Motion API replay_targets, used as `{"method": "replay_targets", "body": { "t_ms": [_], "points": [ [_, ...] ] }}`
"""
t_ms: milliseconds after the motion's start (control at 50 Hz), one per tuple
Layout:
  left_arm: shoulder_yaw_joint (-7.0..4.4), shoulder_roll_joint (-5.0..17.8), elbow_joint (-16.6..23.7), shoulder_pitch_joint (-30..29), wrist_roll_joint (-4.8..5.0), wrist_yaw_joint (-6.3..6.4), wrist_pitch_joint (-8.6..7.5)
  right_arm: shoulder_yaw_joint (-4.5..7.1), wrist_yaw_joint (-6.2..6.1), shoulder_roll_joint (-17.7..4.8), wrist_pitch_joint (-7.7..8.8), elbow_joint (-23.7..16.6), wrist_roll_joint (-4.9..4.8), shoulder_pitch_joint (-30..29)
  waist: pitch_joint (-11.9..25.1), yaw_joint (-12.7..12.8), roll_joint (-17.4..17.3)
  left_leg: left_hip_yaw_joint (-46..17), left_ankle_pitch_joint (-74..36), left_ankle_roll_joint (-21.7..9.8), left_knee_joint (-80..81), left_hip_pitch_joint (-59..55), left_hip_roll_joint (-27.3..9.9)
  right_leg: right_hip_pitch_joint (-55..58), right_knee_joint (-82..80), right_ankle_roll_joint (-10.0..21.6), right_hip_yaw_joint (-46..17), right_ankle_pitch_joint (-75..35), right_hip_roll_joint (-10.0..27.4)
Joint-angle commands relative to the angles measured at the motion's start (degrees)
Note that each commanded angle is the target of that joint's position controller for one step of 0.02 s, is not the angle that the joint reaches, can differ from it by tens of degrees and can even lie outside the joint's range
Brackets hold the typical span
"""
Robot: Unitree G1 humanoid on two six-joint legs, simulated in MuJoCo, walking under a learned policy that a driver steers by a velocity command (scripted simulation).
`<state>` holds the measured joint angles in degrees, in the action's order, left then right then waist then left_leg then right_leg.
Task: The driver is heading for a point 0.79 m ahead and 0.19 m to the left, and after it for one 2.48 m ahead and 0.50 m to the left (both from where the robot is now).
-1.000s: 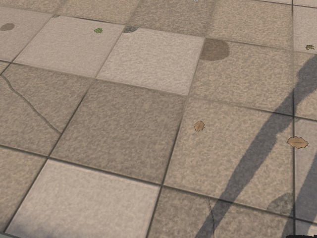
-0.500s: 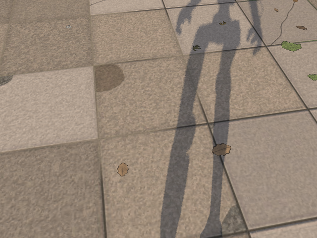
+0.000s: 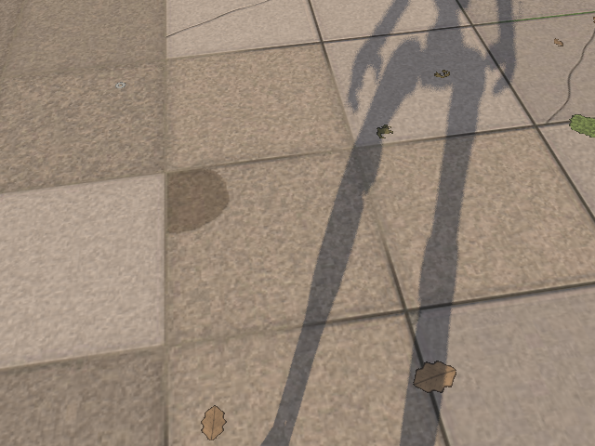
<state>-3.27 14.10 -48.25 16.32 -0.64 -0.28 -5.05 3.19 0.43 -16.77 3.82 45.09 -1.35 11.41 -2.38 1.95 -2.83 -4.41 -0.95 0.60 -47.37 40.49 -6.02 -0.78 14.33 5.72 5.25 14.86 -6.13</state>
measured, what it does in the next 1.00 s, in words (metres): walks ahead, turning left: left foot, then right foot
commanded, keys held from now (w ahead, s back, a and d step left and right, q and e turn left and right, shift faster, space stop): w+q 0.72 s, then w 0.28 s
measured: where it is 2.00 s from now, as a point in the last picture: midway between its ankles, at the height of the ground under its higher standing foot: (247, 332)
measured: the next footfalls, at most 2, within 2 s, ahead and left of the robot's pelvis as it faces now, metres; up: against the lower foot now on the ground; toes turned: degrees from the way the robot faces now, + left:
left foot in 0.20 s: +0.29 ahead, +0.11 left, +0.00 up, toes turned +8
right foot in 0.66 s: +0.60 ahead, -0.03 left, +0.00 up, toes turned +28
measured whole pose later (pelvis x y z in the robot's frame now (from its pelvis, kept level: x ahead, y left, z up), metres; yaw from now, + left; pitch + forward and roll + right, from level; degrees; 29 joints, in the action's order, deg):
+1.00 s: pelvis +0.56 +0.08 +0.00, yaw +31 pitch +2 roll -2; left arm -3.1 15.9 -49.5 21.6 0.8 -0.8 -4.8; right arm 2.4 1.1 -16.3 2.8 35.9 -0.7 7.3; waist -1.1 5.6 -2.7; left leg -3.0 5.8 0.1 -42.3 36.5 -4.8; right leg -3.1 14.9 1.2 3.2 13.8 -1.5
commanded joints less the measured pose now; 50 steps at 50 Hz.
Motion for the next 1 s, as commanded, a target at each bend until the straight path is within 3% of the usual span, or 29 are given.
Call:
{"method": "replay_targets", "body": {
  "t_ms": [20, 80, 120, 160, 180, 200, 220, 240, 260, 280, 300, 320, 380, 420, 480, 580, 620, 640, 660, 680, 700, 720, 740, 760, 800, 840, 880, 920, 1000],
  "points": [
    [-1.8, 8.8, 2.4, -1.0, 0.23, 1.2, -0.9, -0.14, 1.14, -1.4, 0.89, -4.9, 0.1, -5.8, -0.7, 1.6, 4.6, 3.6, -9.7, -1.1, 9.1, -4.7, 1.6, -2.9, -5.5, -0.2, -0.3, -35.2, 14.9],
    [-2.01, 9.8, 0.5, 1.8, 0.36, 1.88, 0.51, -0.27, 2.46, -1.3, 0.95, -7.4, -0.1, -9.5, -1.9, 2.3, 4.4, 5.6, -6.5, -2.7, 13.1, -1.9, 3.3, 4.3, -3.1, -0.8, 1.1, -40.3, 17.4],
    [-2.33, 11.2, 0.6, 1.3, 0.41, 2.52, 1.73, 0.31, 3.21, -2.5, 0.81, -8.5, 0.07, -9.0, -0.3, 0.7, 5.6, 8.5, 0.0, -4.7, 13.3, -3.3, 6.0, 8.5, 2.5, -1.2, 2.3, -54.8, 18.4],
    [-2.73, 12.8, 1.4, -0.4, 0.4, 3.38, 2.94, 1.23, 3.41, -4.1, 0.15, -8.2, 0.19, -3.6, 3.4, -3.1, 8.3, 10.9, 7.2, -7.1, 11.5, -9.3, 9.0, 10.3, 12.2, -1.5, 3.0, -70.7, 19.4],
    [-2.83, 13.4, 2.0, -2.0, 0.24, 3.54, 3.36, 2.35, 3.09, -6.7, -0.15, -6.9, 0.17, 3.4, 6.8, -7.0, 8.5, 10.2, 8.5, -8.8, 12.0, -17.9, 9.9, 7.6, 21.5, -1.4, 3.1, -71.8, 19.2],
    [-2.63, 13.3, 3.0, -4.6, 0.57, 3.51, 3.28, 3.86, 2.28, -9.7, -0.34, -5.0, 0.47, 13.0, 11.1, -12.8, 5.2, 5.7, 4.1, -11.3, 17.7, -33.3, 9.0, -1.1, 36.5, -2.4, 4.0, -61.3, 16.6],
    [-0.59, 6.4, 4.8, 1.2, -1.23, 2.39, 2.01, 5.08, 1.39, -14.8, -0.69, -4.4, 0.12, 16.0, 16.6, -8.9, -9.3, -17.2, 4.5, -19.8, 16.5, -55.1, -4.4, -24.9, 58.8, -5.9, 2.7, -9.9, 6.6],
    [0.44, 5.8, 5.6, 1.9, -0.36, 0.58, -0.55, 4.31, 1.35, -13.4, -0.22, -5.7, 0.39, 15.0, 23.5, -7.8, -9.5, -43.3, 15.7, -27.3, 25.8, -64.8, -12.2, -39.8, 69.7, -6.0, -9.9, 19.3, -0.3],
    [-0.64, 10.0, 7.1, -4.6, 2.16, -0.66, -2.48, 3.64, 1.0, -10.3, 0.04, -6.3, 0.79, 12.9, 16.8, -9.6, -3.4, -38.0, 20.3, -23.7, 29.9, -60.1, -10.8, -45.1, 68.4, -4.1, -14.1, 14.6, 3.9],
    [-0.45, 10.0, 8.4, -7.3, 2.92, -1.02, -3.36, 3.15, 0.93, -8.5, 0.29, -7.1, 0.77, 8.6, 9.1, -7.1, 1.9, -30.9, 18.6, -21.3, 31.3, -50.3, -9.1, -44.8, 62.5, -3.2, -13.1, 9.6, 6.6],
    [-0.58, 9.3, 7.9, -7.7, 1.73, -0.74, -3.38, 2.69, 1.15, -7.2, 0.4, -8.0, 0.53, 4.9, 4.3, -4.2, 6.7, -25.9, 13.2, -19.6, 32.5, -41.2, -6.6, -41.9, 56.7, -3.6, -11.9, 7.4, 8.6],
    [-1.03, 9.8, 7.5, -6.4, 0.51, -0.35, -2.8, 2.25, 1.06, -6.2, 0.53, -8.9, 0.85, 2.7, 3.3, -2.2, 5.9, -22.3, 7.1, -19.0, 33.5, -35.7, -4.8, -37.7, 52.8, -4.5, -11.8, 5.5, 10.2],
    [-0.88, 8.4, 7.8, -4.6, -0.54, 0.38, -0.74, 2.35, 0.33, -6.8, 0.43, -9.6, 0.87, 1.4, 3.1, -0.4, 1.9, -15.2, -3.5, -18.5, 34.9, -26.4, -1.3, -32.0, 45.4, -8.1, -9.5, 1.9, 11.1],
    [-0.26, 6.9, 9.5, -8.7, -0.58, 0.83, -0.17, 2.88, -0.56, -8.5, 0.16, -9.0, 0.59, 3.2, 2.4, -1.7, 0.7, -11.5, -5.7, -17.2, 34.6, -23.3, 0.8, -31.3, 37.0, -10.1, -8.2, -4.5, 10.3],
    [0.51, 5.1, 11.2, -15.0, -0.11, 0.58, -0.3, 3.05, -1.27, -8.9, -0.73, -8.0, 0.08, 6.2, 3.0, -4.9, -1.2, -9.6, 0.4, -13.7, 32.5, -22.3, 3.6, -27.1, 23.7, -10.8, -7.8, -16.1, 7.5],
    [-0.52, 8.0, 12.8, -18.4, 1.12, -0.49, -1.56, 3.0, -1.41, -8.3, -1.69, -6.9, -0.21, 9.2, 4.0, -6.0, -3.4, -18.1, 8.5, -12.0, 26.6, -29.7, 0.8, -24.7, 14.3, -9.4, -10.4, -14.8, 5.4],
    [-1.39, 9.5, 12.0, -14.9, 1.36, -0.7, -2.36, 2.97, -1.58, -7.9, -1.89, -7.3, -0.02, 7.9, 4.1, -3.4, -5.2, -21.1, 8.4, -11.1, 22.9, -31.1, -0.2, -20.5, 12.2, -7.2, -10.2, -10.9, 5.5],
    [-2.1, 10.5, 10.8, -10.2, 1.12, -0.47, -2.69, 2.49, -1.54, -6.5, -1.86, -7.6, 0.15, 7.2, 5.9, -0.9, -5.3, -20.3, 7.3, -9.6, 18.8, -30.0, 1.5, -13.9, 10.1, -5.5, -9.7, -11.0, 6.2],
    [-3.01, 13.1, 9.9, -2.7, 0.1, -0.01, -3.04, 1.3, -1.29, -3.3, -1.49, -8.4, 0.61, 6.9, 12.0, 2.7, -1.8, -16.4, 9.7, -7.5, 6.3, -25.0, 4.3, -1.1, 11.1, -1.8, -16.1, -8.6, 13.5],
    [-4.41, 18.5, 8.3, 4.8, -0.94, 0.25, -2.42, 0.09, -1.2, 0.2, -0.97, -10.0, -0.46, 13.7, 20.3, 1.4, 14.1, -7.1, 26.9, -2.9, -12.6, -6.6, 12.6, 19.1, 8.0, 7.9, -39.4, 2.7, 27.0],
    [-4.04, 15.6, 7.5, 5.6, 0.6, -0.26, -1.93, 0.48, -1.35, -3.9, -0.8, -9.8, -1.09, 14.9, 19.4, 1.6, 19.0, -6.0, 35.1, -1.9, -23.0, 3.8, 9.3, 20.4, 3.4, 10.1, -53.2, 17.1, 31.3],
    [-2.83, 11.1, 8.5, 2.8, 0.92, -0.08, -1.63, 1.66, -1.37, -8.3, -1.07, -9.5, -0.98, 10.2, 11.5, 3.0, 12.4, -6.2, 29.9, -1.5, -27.0, 6.7, 6.6, 13.9, 2.2, 7.5, -45.8, 19.6, 28.7],
    [-2.2, 9.5, 8.7, 0.6, 0.5, 0.0, -1.22, 1.81, -1.43, -8.5, -1.34, -10.0, -0.15, 6.3, 6.9, 2.9, 8.5, -4.3, 25.6, -1.3, -27.1, 5.6, 5.0, 7.4, 2.0, 5.5, -37.6, 13.0, 25.8],
    [-1.64, 8.2, 8.2, -1.0, 0.2, -0.1, -0.99, 1.76, -1.29, -7.4, -1.22, -10.7, 0.56, 3.9, 3.3, 2.1, 7.2, -4.1, 22.5, -1.3, -24.6, 4.3, 3.8, 1.5, 0.7, 5.0, -31.7, 5.9, 23.2],
    [-0.98, 6.6, 7.2, -2.1, -0.22, -0.19, -1.15, 1.53, -0.69, -5.1, -1.19, -10.9, 0.11, 4.1, 1.5, -0.1, 9.1, -3.5, 19.8, -1.6, -20.3, -0.2, 2.0, -4.6, -1.8, 4.5, -24.3, -2.0, 19.7],
    [-1.16, 7.1, 6.1, -1.5, 0.41, -0.4, -1.51, 1.0, -0.38, -3.2, -1.34, -11.0, 0.02, 3.9, 1.4, -0.7, 9.1, -2.2, 19.3, -1.2, -15.6, -1.0, 1.8, -5.9, -3.6, 5.8, -20.3, -7.3, 19.2],
    [-1.69, 9.1, 5.1, -1.0, 0.78, -0.43, -1.6, 0.38, -0.23, -2.3, -1.17, -12.0, 0.66, 1.0, 1.0, -0.7, 7.9, -1.2, 16.2, -0.6, -9.1, -0.1, 1.2, -5.5, -4.9, 7.1, -17.6, -12.8, 19.8],
    [-1.9, 10.3, 4.3, -0.9, 1.11, -0.38, -1.28, -0.25, 0.25, -1.5, -0.66, -12.5, 0.97, -1.8, 1.1, 0.0, 7.1, 0.6, 10.2, -0.3, -1.6, -1.6, 0.6, -5.3, -5.5, 6.7, -14.0, -16.2, 19.0],
    [-1.97, 12.0, 2.1, 2.9, 1.95, -0.36, -0.42, -0.78, 1.2, -1.1, 0.18, -13.9, 0.4, -9.1, 0.2, 2.8, 7.2, 3.8, 2.1, -0.4, 10.2, -7.0, 2.2, -5.0, -5.0, 5.0, -9.7, -17.5, 18.0]
  ]
}}
Velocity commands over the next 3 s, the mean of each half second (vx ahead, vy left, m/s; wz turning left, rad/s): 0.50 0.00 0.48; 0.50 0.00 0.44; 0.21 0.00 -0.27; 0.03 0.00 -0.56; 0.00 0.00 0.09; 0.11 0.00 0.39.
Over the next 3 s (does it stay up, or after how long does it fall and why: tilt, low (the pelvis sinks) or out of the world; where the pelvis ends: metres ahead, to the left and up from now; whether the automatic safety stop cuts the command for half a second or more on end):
stays up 0.72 0.25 0.01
